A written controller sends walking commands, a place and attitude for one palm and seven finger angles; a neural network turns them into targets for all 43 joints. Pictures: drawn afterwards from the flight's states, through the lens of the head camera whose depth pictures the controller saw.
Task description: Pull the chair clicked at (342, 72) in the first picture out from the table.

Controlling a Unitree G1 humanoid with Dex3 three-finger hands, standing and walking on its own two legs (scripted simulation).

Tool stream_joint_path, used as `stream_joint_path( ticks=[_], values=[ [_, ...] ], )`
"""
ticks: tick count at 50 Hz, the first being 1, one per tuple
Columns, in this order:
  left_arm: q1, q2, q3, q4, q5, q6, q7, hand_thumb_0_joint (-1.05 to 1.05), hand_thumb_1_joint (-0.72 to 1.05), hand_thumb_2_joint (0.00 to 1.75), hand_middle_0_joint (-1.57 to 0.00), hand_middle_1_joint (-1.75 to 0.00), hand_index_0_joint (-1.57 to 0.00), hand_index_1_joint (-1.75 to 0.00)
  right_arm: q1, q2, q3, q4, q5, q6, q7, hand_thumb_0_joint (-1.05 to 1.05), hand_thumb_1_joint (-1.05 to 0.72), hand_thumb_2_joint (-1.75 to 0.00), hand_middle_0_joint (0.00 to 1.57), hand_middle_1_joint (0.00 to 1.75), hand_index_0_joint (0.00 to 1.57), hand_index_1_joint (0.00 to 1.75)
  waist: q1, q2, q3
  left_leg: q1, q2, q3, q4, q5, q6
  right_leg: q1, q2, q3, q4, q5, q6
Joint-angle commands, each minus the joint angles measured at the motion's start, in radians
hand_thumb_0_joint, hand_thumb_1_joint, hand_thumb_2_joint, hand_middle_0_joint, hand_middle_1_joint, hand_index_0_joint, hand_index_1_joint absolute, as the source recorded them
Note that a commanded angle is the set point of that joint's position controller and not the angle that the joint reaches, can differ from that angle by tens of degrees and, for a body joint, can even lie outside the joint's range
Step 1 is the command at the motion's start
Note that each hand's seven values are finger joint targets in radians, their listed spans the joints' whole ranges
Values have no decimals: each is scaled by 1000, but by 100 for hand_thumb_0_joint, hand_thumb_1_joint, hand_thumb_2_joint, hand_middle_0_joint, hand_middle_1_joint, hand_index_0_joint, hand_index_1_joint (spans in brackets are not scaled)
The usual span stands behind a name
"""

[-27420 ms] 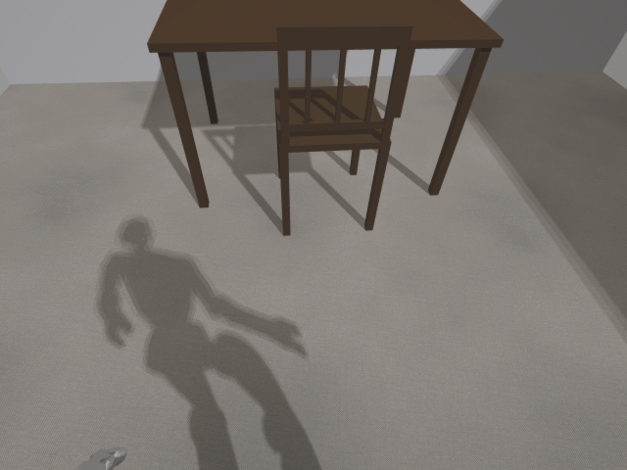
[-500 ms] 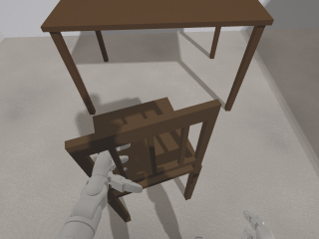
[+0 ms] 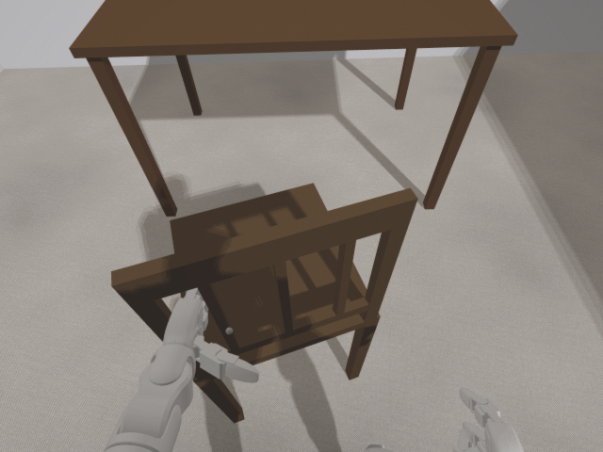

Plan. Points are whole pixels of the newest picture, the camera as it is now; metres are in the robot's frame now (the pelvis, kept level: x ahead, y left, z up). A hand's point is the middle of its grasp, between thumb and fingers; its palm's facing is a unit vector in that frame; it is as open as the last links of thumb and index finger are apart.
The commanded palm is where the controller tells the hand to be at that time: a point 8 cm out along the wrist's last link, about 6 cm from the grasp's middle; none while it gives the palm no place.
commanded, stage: draw the fingers out of the gap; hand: left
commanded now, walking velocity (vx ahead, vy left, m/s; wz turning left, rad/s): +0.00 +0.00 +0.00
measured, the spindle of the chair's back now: (283, 297) +0.36 +0.04 -0.07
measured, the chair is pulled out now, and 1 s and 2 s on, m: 0.55 0.55 0.55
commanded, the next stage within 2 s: draw the hand back to the body in 0.58 s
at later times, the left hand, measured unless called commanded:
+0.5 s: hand (214, 405) +0.19 +0.12 -0.03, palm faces -0.02 -0.99 -0.11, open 17.4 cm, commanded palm +0.16 +0.16 -0.01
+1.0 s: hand (180, 404) +0.18 +0.13 +0.05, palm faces +0.01 -1.00 -0.06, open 17.5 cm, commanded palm +0.13 +0.20 +0.05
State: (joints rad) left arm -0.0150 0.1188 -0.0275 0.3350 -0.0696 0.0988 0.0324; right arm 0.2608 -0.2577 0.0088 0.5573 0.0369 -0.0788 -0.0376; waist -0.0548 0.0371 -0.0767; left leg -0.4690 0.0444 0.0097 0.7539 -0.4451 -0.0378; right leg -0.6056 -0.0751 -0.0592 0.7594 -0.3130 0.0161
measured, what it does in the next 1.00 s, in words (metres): stands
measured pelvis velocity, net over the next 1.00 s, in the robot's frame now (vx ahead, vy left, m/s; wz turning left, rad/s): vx -0.01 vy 0.00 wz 0.03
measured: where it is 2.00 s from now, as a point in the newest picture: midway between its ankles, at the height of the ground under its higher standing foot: outside the picture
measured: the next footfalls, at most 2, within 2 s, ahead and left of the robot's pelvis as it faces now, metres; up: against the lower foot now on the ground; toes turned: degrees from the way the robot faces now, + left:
none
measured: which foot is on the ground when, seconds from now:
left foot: down 0.00-1.00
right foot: down 0.00-1.00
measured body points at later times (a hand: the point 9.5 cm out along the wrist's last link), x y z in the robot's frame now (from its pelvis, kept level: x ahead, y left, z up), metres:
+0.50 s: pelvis +0.01 +0.01 -0.01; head +0.05 +0.00 +0.43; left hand +0.19 +0.17 -0.01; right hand +0.21 -0.21 -0.08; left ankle -0.04 +0.14 -0.71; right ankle +0.04 -0.13 -0.71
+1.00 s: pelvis -0.01 +0.00 -0.04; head +0.04 -0.01 +0.40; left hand +0.17 +0.19 +0.06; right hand +0.18 -0.22 -0.12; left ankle -0.04 +0.14 -0.71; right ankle +0.04 -0.13 -0.71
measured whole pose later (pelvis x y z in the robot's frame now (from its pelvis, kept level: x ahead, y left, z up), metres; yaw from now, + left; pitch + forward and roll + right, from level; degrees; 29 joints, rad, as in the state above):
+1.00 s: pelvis -0.01 +0.00 -0.04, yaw +2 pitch +12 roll -1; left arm 0.61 0.16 -0.05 -0.37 -0.13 -0.32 -0.07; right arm 0.24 -0.20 -0.01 0.50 0.05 -0.16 -0.02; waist 0.00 0.05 -0.14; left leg -0.70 0.04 -0.04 1.09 -0.60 -0.04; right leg -0.81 -0.09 -0.09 1.05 -0.45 0.02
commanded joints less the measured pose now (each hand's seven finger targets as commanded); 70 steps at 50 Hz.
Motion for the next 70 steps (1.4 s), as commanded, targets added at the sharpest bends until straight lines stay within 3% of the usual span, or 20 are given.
stream_joint_path(
  ticks=[1, 9, 12, 19, 23, 28, 35, 36, 37, 40, 46, 49, 52, 54, 56, 60, 61, 62, 64, 70],
  values=[
    [79, 99, 39, -284, 7, -35, 15, 0, -55, 20, 0, 0, 0, 0, -61, -104, -44, -185, -1, -57, -2, 0, -90, -90, 20, 30, 20, 30, 50, -67, -235, -79, -43, 32, -101, 277, 40, 334, 23, 0, -68, 258, -21],
    [260, 71, -41, -522, 35, -43, 50, 0, -55, 20, 0, 0, 0, 0, -51, -92, -44, -216, -8, -89, -12, 0, -90, -90, 20, 30, 20, 30, 26, -44, -213, -52, -42, 8, -57, 320, 41, 263, 30, -22, -34, 279, -26],
    [308, 58, -72, -570, 44, -37, 51, 0, -55, 20, 0, 0, 0, 0, -46, -93, -42, -222, -9, -92, -14, 0, -90, -90, 20, 30, 20, 30, 9, -80, -201, -58, -43, 0, -37, 318, 43, 235, 31, -26, -20, 280, -21],
    [427, 74, -88, -676, 60, -19, 46, 0, -55, 20, 0, 0, 0, 0, -59, -89, -38, -246, -13, -94, -26, 0, -90, -90, 20, 30, 20, 30, 14, -58, -205, -70, -49, -18, 1, 323, 44, 203, 30, -34, 12, 261, -28],
    [489, 34, -143, -732, 65, -10, 41, 0, -55, 20, 0, 0, 0, 0, -61, -79, -31, -266, -13, -97, -27, 0, -90, -90, 20, 30, 20, 30, 8, -25, -189, -71, -49, -28, 14, 317, 43, 161, 29, -45, 28, 227, -26],
    [629, 10, -178, -768, 86, 13, 46, 0, -55, 20, 0, 0, 0, 0, -68, -71, -34, -295, -12, -83, -25, 0, -90, -90, 20, 30, 20, 30, 21, -56, -180, -102, -48, -34, 28, 320, 42, 142, 32, -52, 52, 217, -28],
    [661, 43, -176, -853, 109, 8, 62, 0, -55, 20, 0, 0, 0, 0, -69, -68, -31, -324, -14, -68, -37, 0, -90, -90, 20, 30, 20, 30, 18, -54, -160, -150, -58, -35, 51, 224, 49, 98, 37, -43, 62, 113, -30],
    [546, -31, -175, -984, -12, -139, 35, 0, -55, 20, 0, 0, 0, 0, -55, -56, -28, -310, -13, -100, -38, 0, -90, -90, 20, 30, 20, 30, 0, -117, -135, -188, -68, -41, 96, 226, 43, 37, 51, -64, 91, 125, -29],
    [605, 28, -123, -931, -14, -210, 20, 0, -55, 20, 0, 0, 0, 0, -55, -59, -37, -276, -12, -122, -37, 0, -90, -90, 20, 30, 20, 30, 27, -56, -170, -185, -68, -31, 111, 222, 41, 40, 49, -51, 108, 109, -35],
    [629, 79, -56, -989, -40, -316, -2, 0, -55, 20, 0, 0, 0, 0, -36, -53, -43, -257, -6, -148, -32, 0, -90, -90, 20, 30, 20, 30, 40, 12, -218, -175, -68, -29, 117, 243, 36, 57, 48, -43, 125, 107, -41],
    [698, 63, -35, -847, -53, -516, -100, 0, -55, 20, 0, 0, 0, 0, -87, -44, -72, -212, 5, -154, 14, 0, -90, -90, 20, 30, 20, 30, 44, -37, -181, -281, -53, -27, 176, 206, 27, 12, 46, -28, 172, 94, -37],
    [757, 111, 15, -833, -74, -431, -152, 0, -55, 20, 0, 0, 0, 0, -129, -61, -75, -253, 23, -130, 8, 0, -90, -90, 20, 30, 20, 30, 60, -39, -188, -265, -53, -20, 128, 124, 36, 87, 35, -4, 106, -2, -32],
    [701, 177, 102, -962, -118, -361, -160, 0, -55, 20, 0, 0, 0, 0, -132, -56, -65, -276, 31, -117, -19, 0, -90, -90, 20, 30, 20, 30, 56, -71, -207, -246, -57, -22, 103, 88, 45, 144, 24, 14, 57, -56, -22],
    [672, 226, 177, -1010, -146, -356, -138, 0, -55, 20, 0, 0, 0, 0, -136, -48, -62, -266, 35, -122, -39, 0, -90, -90, 20, 30, 20, 30, 64, -84, -189, -236, -55, -28, 96, 89, 46, 161, 28, 23, 31, -70, -23],
    [641, 220, 205, -1025, -176, -376, -126, 0, -51, 22, -1, -1, -1, -1, -115, -37, -55, -245, 39, -138, -49, 0, -90, -90, 20, 30, 20, 30, 54, -87, -158, -215, -53, -29, 80, 94, 45, 158, 34, 19, 4, -76, -22],
    [599, 193, 189, -982, -199, -397, -155, 0, -37, 29, -2, -4, -2, -4, -103, -49, -44, -204, 45, -186, -51, 0, -90, -90, 20, 30, 20, 30, 36, -26, -119, -153, -51, -33, 52, 115, 43, 147, 37, 4, -34, -60, -18],
    [694, 361, 253, -923, -31, -284, -12, 0, -33, 31, -3, -5, -3, -5, -100, -42, -53, -219, 26, -141, -74, 0, -90, -90, 20, 30, 20, 30, 108, 23, -142, -89, -26, -21, -3, 123, 31, 243, 4, 57, -73, -40, -42],
    [678, 245, 177, -984, -15, -243, 38, 0, -30, 32, -4, -5, -4, -5, -94, -30, -39, -244, 20, -128, -75, 0, -90, -90, 20, 30, 20, 30, 74, 18, -77, -66, -37, -21, -33, 115, 30, 228, -1, 27, -102, -31, -36],
    [666, 211, 158, -943, 8, -207, 77, 0, -22, 36, -4, -7, -4, -7, -112, -34, -42, -223, 17, -118, -78, 0, -90, -90, 20, 30, 20, 30, 72, -5, -33, -36, -34, -26, -61, 130, 32, 242, 4, 11, -132, -8, -35],
    [581, 303, 235, -975, 33, -190, 138, 0, -1, 46, -7, -11, -7, -11, -144, -41, -24, -198, 2, -106, -91, 0, -90, -90, 20, 30, 20, 30, 81, -23, 3, 95, -28, -29, -176, 188, 42, 350, 10, -4, -209, 62, -32]
  ],
)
